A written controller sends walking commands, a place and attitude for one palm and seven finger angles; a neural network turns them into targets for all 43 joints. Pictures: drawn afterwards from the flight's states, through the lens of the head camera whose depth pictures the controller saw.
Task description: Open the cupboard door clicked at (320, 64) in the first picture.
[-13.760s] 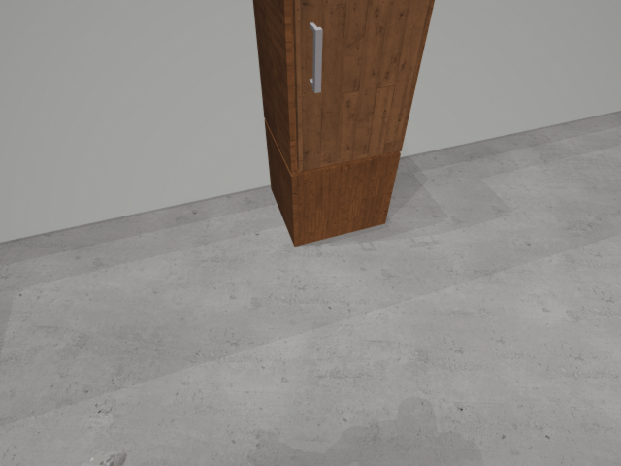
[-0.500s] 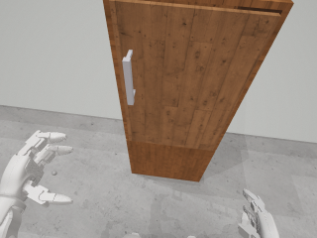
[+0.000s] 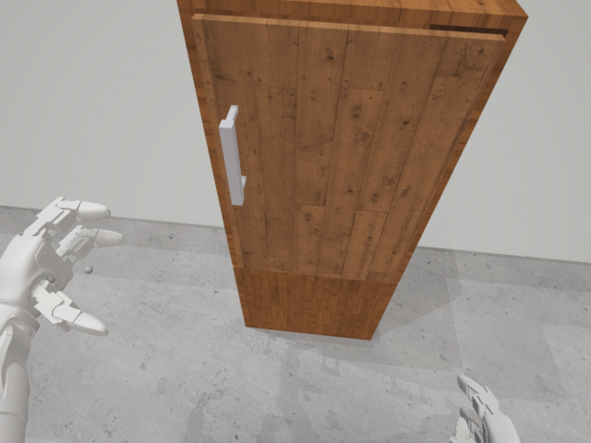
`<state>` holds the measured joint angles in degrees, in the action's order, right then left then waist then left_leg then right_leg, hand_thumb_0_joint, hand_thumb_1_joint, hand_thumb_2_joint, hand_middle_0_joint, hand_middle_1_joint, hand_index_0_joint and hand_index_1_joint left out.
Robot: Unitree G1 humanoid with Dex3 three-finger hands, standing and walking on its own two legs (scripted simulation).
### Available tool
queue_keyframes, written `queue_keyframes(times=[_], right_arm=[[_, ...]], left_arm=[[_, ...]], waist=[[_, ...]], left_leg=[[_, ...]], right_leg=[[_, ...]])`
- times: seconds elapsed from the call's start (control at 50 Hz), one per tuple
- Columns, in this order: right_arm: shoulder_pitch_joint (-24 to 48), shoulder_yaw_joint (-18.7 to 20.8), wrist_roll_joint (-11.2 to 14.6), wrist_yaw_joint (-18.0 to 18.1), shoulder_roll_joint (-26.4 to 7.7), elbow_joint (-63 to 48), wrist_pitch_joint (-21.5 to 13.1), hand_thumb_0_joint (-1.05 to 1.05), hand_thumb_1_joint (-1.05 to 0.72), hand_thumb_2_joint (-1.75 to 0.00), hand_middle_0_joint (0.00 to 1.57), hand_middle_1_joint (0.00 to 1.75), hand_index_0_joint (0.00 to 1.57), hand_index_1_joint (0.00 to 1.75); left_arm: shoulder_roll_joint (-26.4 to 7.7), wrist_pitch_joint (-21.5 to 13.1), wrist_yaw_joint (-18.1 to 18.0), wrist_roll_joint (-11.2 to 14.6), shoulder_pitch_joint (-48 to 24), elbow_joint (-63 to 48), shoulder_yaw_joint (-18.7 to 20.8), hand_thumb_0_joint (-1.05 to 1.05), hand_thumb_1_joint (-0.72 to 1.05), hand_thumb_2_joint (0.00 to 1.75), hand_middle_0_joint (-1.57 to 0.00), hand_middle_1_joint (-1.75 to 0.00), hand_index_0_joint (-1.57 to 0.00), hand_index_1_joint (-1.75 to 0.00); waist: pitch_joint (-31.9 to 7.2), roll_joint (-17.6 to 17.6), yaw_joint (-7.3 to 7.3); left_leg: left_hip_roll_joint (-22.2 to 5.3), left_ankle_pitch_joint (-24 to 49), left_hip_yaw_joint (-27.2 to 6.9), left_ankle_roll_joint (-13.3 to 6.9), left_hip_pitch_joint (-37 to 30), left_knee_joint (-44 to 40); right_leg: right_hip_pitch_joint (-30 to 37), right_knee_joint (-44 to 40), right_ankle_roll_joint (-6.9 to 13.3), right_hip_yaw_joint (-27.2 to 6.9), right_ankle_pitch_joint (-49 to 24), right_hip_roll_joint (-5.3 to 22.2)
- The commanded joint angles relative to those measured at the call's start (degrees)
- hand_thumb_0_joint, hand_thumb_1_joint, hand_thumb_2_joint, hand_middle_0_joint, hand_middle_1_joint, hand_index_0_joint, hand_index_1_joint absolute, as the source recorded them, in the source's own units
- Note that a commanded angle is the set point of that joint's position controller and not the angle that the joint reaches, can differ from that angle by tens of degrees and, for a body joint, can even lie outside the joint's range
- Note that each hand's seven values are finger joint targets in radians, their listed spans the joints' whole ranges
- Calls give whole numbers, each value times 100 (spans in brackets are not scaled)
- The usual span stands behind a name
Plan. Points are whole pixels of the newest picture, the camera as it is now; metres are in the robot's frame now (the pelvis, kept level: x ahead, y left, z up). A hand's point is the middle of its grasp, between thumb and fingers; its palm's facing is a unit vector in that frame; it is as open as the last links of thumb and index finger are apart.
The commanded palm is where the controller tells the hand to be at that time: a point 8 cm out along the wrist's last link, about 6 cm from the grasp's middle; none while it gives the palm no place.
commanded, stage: raise the hand with hooked fingers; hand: left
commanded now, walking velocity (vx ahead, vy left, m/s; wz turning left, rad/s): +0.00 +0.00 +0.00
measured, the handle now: (235, 158) +0.52 +0.14 +0.08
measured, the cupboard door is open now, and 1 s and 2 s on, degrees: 0 0 0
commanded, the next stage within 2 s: move the hooked fingers beside the handle in 0.38 s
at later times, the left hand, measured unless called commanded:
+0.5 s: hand (95, 273) +0.29 +0.27 +0.10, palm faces -0.03 -1.00 -0.02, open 14.0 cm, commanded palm +0.27 +0.32 +0.10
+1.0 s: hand (129, 235) +0.35 +0.25 +0.09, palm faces -0.06 -1.00 +0.00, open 14.0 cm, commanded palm +0.33 +0.30 +0.09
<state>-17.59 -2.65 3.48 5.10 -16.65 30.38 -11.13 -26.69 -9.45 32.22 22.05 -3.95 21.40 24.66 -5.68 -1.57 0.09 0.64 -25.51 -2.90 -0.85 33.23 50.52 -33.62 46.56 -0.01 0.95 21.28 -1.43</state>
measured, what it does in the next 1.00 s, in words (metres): stands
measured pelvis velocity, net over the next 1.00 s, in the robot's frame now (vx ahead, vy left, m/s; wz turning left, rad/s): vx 0.00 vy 0.00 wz -0.02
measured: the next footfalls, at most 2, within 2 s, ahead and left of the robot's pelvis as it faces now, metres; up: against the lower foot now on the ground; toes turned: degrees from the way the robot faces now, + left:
none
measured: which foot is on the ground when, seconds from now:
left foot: down 0.00-1.00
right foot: down 0.00-1.00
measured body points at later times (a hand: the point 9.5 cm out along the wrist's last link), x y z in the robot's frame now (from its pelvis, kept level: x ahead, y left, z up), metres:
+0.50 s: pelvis +0.00 +0.00 +0.00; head +0.03 +0.00 +0.45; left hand +0.29 +0.32 +0.10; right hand +0.17 -0.25 -0.07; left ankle +0.00 +0.11 -0.70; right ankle +0.02 -0.13 -0.70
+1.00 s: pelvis +0.00 +0.00 +0.00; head +0.05 +0.00 +0.45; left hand +0.35 +0.30 +0.09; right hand +0.13 -0.26 -0.09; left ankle +0.00 +0.11 -0.70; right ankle +0.02 -0.13 -0.70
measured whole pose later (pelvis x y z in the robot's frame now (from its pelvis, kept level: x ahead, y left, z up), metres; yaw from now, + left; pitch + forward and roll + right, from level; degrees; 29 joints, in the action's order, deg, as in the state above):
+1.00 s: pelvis +0.00 +0.00 +0.00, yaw -1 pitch +11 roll -2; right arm -18.7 -2.9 3.2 4.8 -15.9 30.4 -6.4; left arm -26.0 -11.7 29.3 18.5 -15.7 33.0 23.2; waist -5.8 -0.9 -1.6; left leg 0.2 -25.6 -1.9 -0.7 35.4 50.5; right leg -36.5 47.2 0.1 0.0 21.3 -1.8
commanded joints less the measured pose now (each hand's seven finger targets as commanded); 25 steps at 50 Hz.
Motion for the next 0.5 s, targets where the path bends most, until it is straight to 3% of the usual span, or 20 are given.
queue_keyframes(times=[0.0,0.14,0.18,0.3,0.32,0.42,0.48], right_arm=[[251,413,0,-8,-794,-936,-237,0,-90,-90,20,30,20,30],[215,415,-33,7,-744,-919,-186,0,-90,-90,20,30,20,30],[200,417,-14,12,-716,-893,-181,0,-90,-90,20,30,20,30],[247,391,-5,49,-725,-895,-154,0,-90,-90,20,30,20,30],[247,383,-22,55,-736,-894,-146,0,-90,-90,20,30,20,30],[270,380,-18,60,-744,-912,-142,0,-90,-90,20,30,20,30],[257,365,-4,73,-761,-882,-125,0,-90,-90,20,30,20,30]], left_arm=[[-1401,-291,14,161,-917,-987,547,0,-50,30,-30,-120,-30,-120],[-1578,-561,-129,137,-1204,-1340,701,0,-50,30,-30,-120,-30,-120],[-1412,-575,-125,133,-1110,-1310,587,0,-50,30,-30,-120,-30,-120],[-1444,-473,-72,106,-1154,-1133,565,0,-50,30,-30,-120,-30,-120],[-1441,-463,-69,143,-1203,-1100,565,0,-50,30,-30,-120,-30,-120],[-1429,-457,-28,159,-1246,-1035,546,0,-50,30,-30,-120,-30,-120],[-1375,-435,-5,102,-1446,-838,447,0,-50,30,-30,-120,-30,-120]], waist=[[-1201,-178,69],[-1443,-339,69],[-1361,-429,30],[-1239,-444,14],[-1207,-274,21],[-1248,-200,18],[-1081,-134,-71]], left_leg=[[26,1744,87,-16,-446,-835],[16,1907,137,-27,-555,-805],[19,1926,151,-29,-607,-800],[18,1672,129,-27,-553,-856],[25,1705,126,-37,-501,-829],[37,1589,140,-45,-459,-799],[20,1398,123,-45,-380,-826]], right_leg=[[816,-521,164,137,-1257,-32],[992,-484,177,49,-1457,-39],[901,-503,164,69,-1508,-35],[816,-563,158,76,-1264,-28],[920,-576,183,52,-1306,-35],[921,-595,173,12,-1216,-25],[702,-595,144,56,-1044,-32]])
